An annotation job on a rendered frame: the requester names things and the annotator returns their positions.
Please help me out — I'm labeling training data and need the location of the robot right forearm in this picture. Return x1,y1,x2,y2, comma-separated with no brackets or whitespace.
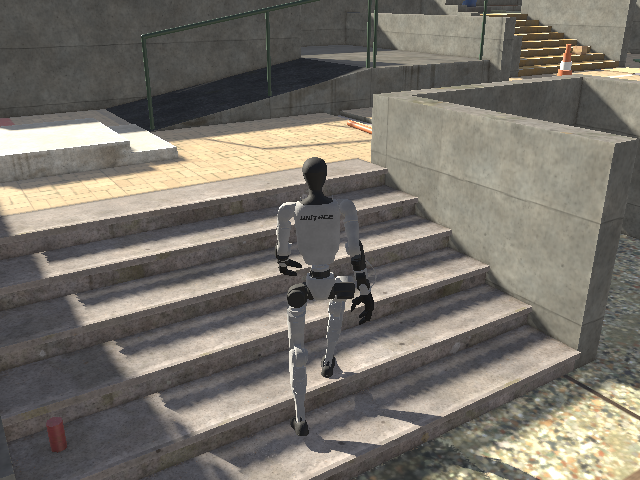
351,240,371,295

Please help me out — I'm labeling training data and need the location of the left robot upper arm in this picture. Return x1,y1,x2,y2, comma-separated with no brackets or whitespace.
276,202,296,256

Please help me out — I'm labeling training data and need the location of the robot left forearm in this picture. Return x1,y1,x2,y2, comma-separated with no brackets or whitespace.
275,242,289,267

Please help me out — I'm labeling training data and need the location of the robot right foot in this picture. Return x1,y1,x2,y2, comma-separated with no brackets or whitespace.
321,354,335,378

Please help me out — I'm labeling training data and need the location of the right robot upper arm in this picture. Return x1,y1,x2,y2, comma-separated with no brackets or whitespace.
337,199,361,256

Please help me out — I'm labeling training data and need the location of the humanoid robot torso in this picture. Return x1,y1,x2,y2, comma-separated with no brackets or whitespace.
294,195,341,300

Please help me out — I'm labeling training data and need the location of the right robot hand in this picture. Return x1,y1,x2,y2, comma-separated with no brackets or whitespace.
351,292,374,325

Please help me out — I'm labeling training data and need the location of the left robot hand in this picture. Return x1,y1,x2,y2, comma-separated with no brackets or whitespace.
278,259,302,276

